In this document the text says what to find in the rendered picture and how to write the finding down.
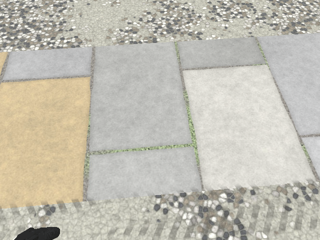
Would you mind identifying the left robot hand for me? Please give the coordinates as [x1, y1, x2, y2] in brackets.
[14, 227, 60, 240]

